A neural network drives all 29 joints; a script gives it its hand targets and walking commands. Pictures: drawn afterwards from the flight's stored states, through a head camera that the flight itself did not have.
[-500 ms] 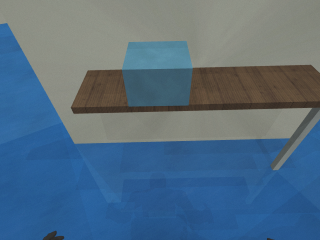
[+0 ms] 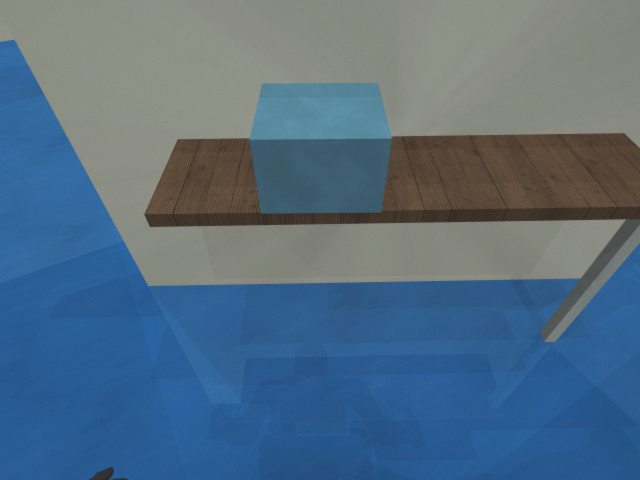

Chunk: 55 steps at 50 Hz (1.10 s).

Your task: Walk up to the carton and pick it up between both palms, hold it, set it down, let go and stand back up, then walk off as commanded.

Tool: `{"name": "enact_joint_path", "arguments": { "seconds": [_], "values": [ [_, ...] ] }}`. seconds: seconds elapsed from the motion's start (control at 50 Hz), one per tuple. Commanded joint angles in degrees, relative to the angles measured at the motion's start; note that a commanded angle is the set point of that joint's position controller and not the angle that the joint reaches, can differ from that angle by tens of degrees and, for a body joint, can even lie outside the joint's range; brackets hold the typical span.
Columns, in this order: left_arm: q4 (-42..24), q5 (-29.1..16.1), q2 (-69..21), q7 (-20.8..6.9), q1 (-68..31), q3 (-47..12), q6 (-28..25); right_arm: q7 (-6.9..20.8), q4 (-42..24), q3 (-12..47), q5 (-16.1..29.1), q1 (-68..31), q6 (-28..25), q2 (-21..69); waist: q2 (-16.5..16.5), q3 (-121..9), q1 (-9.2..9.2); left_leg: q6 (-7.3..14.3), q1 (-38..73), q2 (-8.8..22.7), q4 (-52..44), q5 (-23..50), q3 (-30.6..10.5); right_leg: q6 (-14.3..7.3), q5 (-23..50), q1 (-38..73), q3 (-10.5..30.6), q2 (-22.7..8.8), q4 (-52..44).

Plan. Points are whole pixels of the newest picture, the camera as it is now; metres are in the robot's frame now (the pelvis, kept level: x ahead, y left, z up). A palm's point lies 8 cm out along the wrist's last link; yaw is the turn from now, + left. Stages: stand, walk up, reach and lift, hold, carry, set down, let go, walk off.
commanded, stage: stand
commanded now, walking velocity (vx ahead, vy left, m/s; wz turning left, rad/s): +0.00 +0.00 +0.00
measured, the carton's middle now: (320, 146) +0.81 -0.01 -0.01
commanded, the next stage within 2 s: none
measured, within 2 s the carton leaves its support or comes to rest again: neither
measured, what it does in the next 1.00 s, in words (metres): stands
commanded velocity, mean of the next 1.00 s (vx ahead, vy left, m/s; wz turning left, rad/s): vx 0.00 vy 0.00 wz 0.00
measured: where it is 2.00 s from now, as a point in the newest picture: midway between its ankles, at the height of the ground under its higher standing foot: outside the picture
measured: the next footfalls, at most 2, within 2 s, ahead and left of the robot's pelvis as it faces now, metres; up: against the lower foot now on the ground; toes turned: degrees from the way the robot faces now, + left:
none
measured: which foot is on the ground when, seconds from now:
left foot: down 0.00-1.00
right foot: down 0.00-1.00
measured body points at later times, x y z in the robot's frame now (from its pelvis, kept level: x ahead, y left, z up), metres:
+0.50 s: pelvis +0.00 +0.01 +0.00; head +0.00 +0.01 +0.45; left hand +0.13 +0.31 -0.10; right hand +0.10 -0.29 -0.11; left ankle +0.03 +0.14 -0.73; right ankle +0.07 -0.10 -0.73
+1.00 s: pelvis +0.01 +0.01 +0.00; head +0.01 +0.01 +0.45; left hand +0.13 +0.32 -0.10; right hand +0.11 -0.29 -0.11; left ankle +0.03 +0.14 -0.73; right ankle +0.07 -0.10 -0.73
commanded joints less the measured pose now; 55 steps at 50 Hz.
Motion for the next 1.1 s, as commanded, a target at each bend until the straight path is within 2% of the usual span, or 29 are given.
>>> {"name": "enact_joint_path", "arguments": {
  "seconds": [0.0, 0.04, 0.14, 0.18, 0.2, 0.22, 0.24, 0.28, 0.3, 0.36, 0.4, 0.48, 0.52, 0.54, 0.6, 0.62, 0.64, 0.66, 0.7, 0.72, 0.74, 0.76, 0.8, 0.82, 0.88, 1.02, 1.04, 1.06, 1.08],
  "values": [
    [0.36, 6.58, 12.59, -0.43, -3.09, 2.16, -1.52, -0.03, 0.09, -3.53, -6.13, -2.76, -0.72, -12.7, -1.07, -7.14, -0.08, 4.1, 2.43, 6.52, -8.66, 0.21, -4.54, -0.88, -6.64, 6.75, 11.91, -6.18, -17.52],
    [0.11, 6.62, 12.4, -0.24, -2.57, 2.04, -1.84, -0.03, -1.12, -3.47, -5.51, -3.47, -1.07, -13.22, 0.78, -4.09, 1.35, 4.02, -0.4, 6.74, -8.77, 0.91, -5.99, -1.49, -1.32, 7.21, 12.0, -7.4, -16.85],
    [0.07, 7.04, 12.28, -0.01, -5.09, 2.54, -1.13, 0.47, -1.24, -2.73, -6.29, -3.72, -1.45, -10.67, 2.89, -7.03, 0.61, 3.21, 0.95, 5.5, -9.03, -0.95, -3.31, -1.4, -7.97, 7.28, 11.86, -5.81, -17.05],
    [1.19, 6.38, 10.9, -0.32, -4.01, 1.94, -1.42, 0.5, -1.92, -3.64, -5.9, -5.75, -1.43, -12.36, -1.52, -6.97, 1.54, 4.08, 2.09, 7.19, -9.69, 4.03, -5.18, -1.68, 1.38, 8.14, 10.55, -6.55, -15.55],
    [1.98, 6.67, 12.65, -0.07, -2.12, 1.75, -1.13, 0.24, -0.99, -2.99, -5.67, -2.41, -0.77, -10.92, 0.15, -9.9, 0.51, 3.53, 3.38, 6.22, -8.21, 5.33, -3.96, -1.76, 2.19, 9.83, 11.38, -7.15, -15.28],
    [1.58, 5.98, 11.41, -0.26, -3.38, 2.29, -1.01, -0.32, -0.42, -3.67, -5.87, -3.92, -1.32, -13.79, 5.08, -6.45, 1.62, 4.32, 0.28, 6.63, -7.62, 4.94, -4.83, -2.25, 4.55, 8.92, 12.18, -6.95, -15.93],
    [0.98, 6.91, 12.03, 0.3, -3.9, 1.6, -1.43, -0.15, -0.89, -2.62, -5.92, -3.62, -1.22, -10.14, 1.79, -6.72, -0.09, 3.66, 2.18, 6.06, -7.94, 1.88, -4.51, -1.34, 0.43, 7.7, 13.39, -8.54, -17.8],
    [1.3, 6.73, 13.09, -0.07, -3.68, 2.1, -1.5, 0.29, 0.04, -3.15, -5.57, -4.55, -0.91, -12.1, 4.04, -6.2, 0.71, 4.58, 1.05, 7.24, -10.12, 1.38, -6.25, -2.14, -2.44, 7.23, 11.81, -7.33, -16.76],
    [2.26, 6.48, 13.7, 0.09, -3.39, 2.5, -1.09, -0.01, -1.31, -3.61, -6.58, -4.44, -1.16, -11.7, -0.51, -8.05, 0.06, 4.34, 2.01, 7.49, -9.69, 0.96, -5.96, -1.2, -2.24, 7.79, 10.69, -6.12, -16.86],
    [0.69, 6.41, 11.55, -0.12, -4.97, 1.59, -1.33, -0.51, -0.82, -2.9, -6.17, -4.59, -0.69, -11.34, 2.81, -6.68, 1.16, 4.46, 0.74, 7.22, -10.32, 2.21, -6.18, -1.08, 1.23, 9.85, 10.88, -6.45, -15.46],
    [1.63, 6.73, 13.51, -0.39, -4.81, 2.39, -1.57, -0.2, -1.46, -3.17, -5.5, -4.73, -1.1, -11.17, -0.08, -5.82, 0.48, 3.91, 0.57, 6.24, -8.59, 2.09, -5.11, -0.9, -2.07, 8.05, 12.59, -7.86, -18.45],
    [0.73, 7.07, 14.19, -0.11, -4.47, 2.23, -1.66, 0.17, -0.63, -3.14, -6.17, -4.66, -0.47, -11.44, 2.37, -4.74, 0.08, 3.66, 2.49, 5.98, -8.48, -1.23, -3.97, -1.11, -9.71, 3.74, 14.45, -8.16, -20.83],
    [1.85, 7.09, 12.61, -0.17, -5.18, 1.97, -1.27, 0.32, -1.25, -3.2, -6.01, -3.22, -1.16, -9.81, -2.81, -2.79, -0.25, 4.39, -0.7, 7.0, -10.6, -0.08, -5.74, -1.38, -6.61, 6.21, 12.17, -7.52, -19.13],
    [1.33, 6.4, 11.44, -0.07, -5.13, 1.95, -1.2, 0.27, -0.65, -3.1, -6.5, -3.43, -0.77, -11.4, 2.39, -3.39, 1.8, 4.19, -0.85, 5.83, -10.44, -0.62, -4.03, -1.22, -7.41, 6.86, 12.33, -6.61, -18.54],
    [0.82, 7.43, 14.89, -0.3, -5.57, 2.92, -1.13, 0.23, -0.52, -2.83, -6.13, -2.86, -0.8, -9.12, -1.2, -3.87, -0.03, 4.14, 1.86, 6.32, -9.99, -2.25, -4.32, -1.36, -14.29, 5.07, 14.55, -8.47, -22.02],
    [1.52, 6.8, 14.4, -0.62, -5.03, 3.08, -0.67, 0.12, 0.15, -2.96, -6.15, -0.36, -0.97, -10.78, -2.26, -6.7, -0.03, 4.13, 0.92, 5.62, -9.21, -1.3, -4.99, -0.92, -10.95, 7.18, 13.13, -7.33, -20.91],
    [0.96, 6.88, 15.1, 0.04, -5.59, 2.96, -0.85, 0.2, -1.03, -4.36, -5.45, -4.16, -0.7, -12.02, 1.17, -5.45, 0.49, 3.56, 0.6, 5.79, -9.58, 1.47, -3.65, 0.18, -7.39, 7.41, 13.06, -8.21, -21.04],
    [1.02, 6.7, 12.51, -0.07, -6.48, 1.94, -1.37, -0.3, -1.01, -3.55, -5.58, -5.13, -0.54, -11.7, -0.89, -3.01, 0.23, 3.33, 1.66, 6.25, -10.26, 3.33, -4.12, -0.67, -5.14, 5.1, 12.65, -7.72, -19.69],
    [1.3, 6.58, 12.16, -0.26, -5.13, 2.01, -1.8, 0.19, -0.46, -4.17, -6.44, -3.84, -1.34, -13.31, 4.09, -4.56, 0.72, 3.36, 1.34, 6.41, -9.91, 2.9, -4.31, -1.65, -0.94, 7.35, 11.79, -7.68, -17.53],
    [1.57, 6.62, 12.05, -0.25, -5.08, 2.09, -1.68, 0.12, -0.11, -3.86, -5.85, -4.33, -1.26, -12.18, 0.13, -6.32, 0.56, 3.29, 2.74, 6.92, -8.89, 4.94, -4.13, -1.8, 1.33, 8.05, 11.99, -8.4, -17.37],
    [1.39, 6.03, 11.94, -0.41, -4.06, 1.92, -0.9, 0.07, 0.27, -3.05, -6.3, -2.08, -0.81, -11.48, -1.3, -8.84, 0.7, 3.68, 4.34, 6.59, -9.99, 2.52, -4.65, -0.92, -5.09, 8.43, 11.39, -6.43, -18.2],
    [1.61, 6.57, 11.65, -0.02, -5.79, 1.6, -1.08, 0.33, -1.3, -4.11, -6.09, -3.28, -1.28, -12.87, 3.62, -2.46, -0.71, 3.5, 2.2, 6.75, -9.92, 1.21, -5.39, -1.24, -5.17, 5.45, 11.7, -5.92, -18.59],
    [1.54, 7.24, 12.46, 0.03, -5.95, 2.04, -0.64, 0.19, -0.78, -2.97, -6.44, -2.92, -0.98, -10.05, -2.52, -2.3, 0.22, 4.12, -1.77, 6.37, -12.25, -1.2, -5.3, -1.23, -11.41, 7.12, 10.68, -5.83, -18.71],
    [1.86, 6.56, 11.44, -0.08, -3.51, 1.63, -0.64, 0.23, -1.39, -4.0, -6.14, -3.32, -0.49, -13.42, 2.33, -2.14, 0.5, 4.22, 0.22, 5.98, -9.95, -2.08, -4.74, -1.34, -9.88, 6.09, 11.98, -6.08, -19.58],
    [2.0, 6.69, 12.6, -0.4, -4.37, 2.04, -0.84, -0.07, -0.89, -3.56, -5.96, -4.92, -0.91, -12.17, 2.64, -4.28, 0.58, 4.22, -0.75, 6.43, -10.16, 1.09, -5.13, -1.47, -4.11, 8.57, 11.9, -7.14, -18.64],
    [1.81, 5.91, 12.27, -0.04, -4.8, 2.22, -1.01, 0.14, -0.55, -3.64, -6.21, -1.99, -0.76, -12.33, -0.09, -5.37, 0.92, 4.33, 1.27, 6.86, -10.92, 0.33, -4.67, -1.55, -3.66, 9.07, 11.97, -7.58, -19.14],
    [1.53, 6.38, 13.27, 0.02, -5.26, 2.46, -1.26, 0.38, -0.62, -3.54, -5.94, -3.35, -0.71, -11.92, 3.31, -3.4, -0.08, 3.21, 1.98, 6.11, -11.64, 1.04, -4.72, -0.86, -4.55, 6.58, 11.87, -7.08, -19.12],
    [1.43, 6.98, 14.06, 0.06, -5.68, 2.95, -1.22, 0.17, -0.7, -3.42, -5.57, -3.74, -0.8, -10.92, -1.51, -4.11, 0.5, 3.53, 1.54, 6.33, -10.18, 3.68, -3.97, 0.21, -4.13, 7.64, 11.72, -7.1, -19.85],
    [1.65, 6.66, 14.58, 0.22, -5.93, 2.58, -1.17, 0.3, -0.64, -3.32, -5.7, -3.33, -0.52, -11.2, -1.25, -2.44, 0.66, 3.24, 0.94, 6.44, -10.49, 1.56, -4.37, -0.69, -6.9, 6.26, 13.67, -7.62, -20.7]
  ]
}}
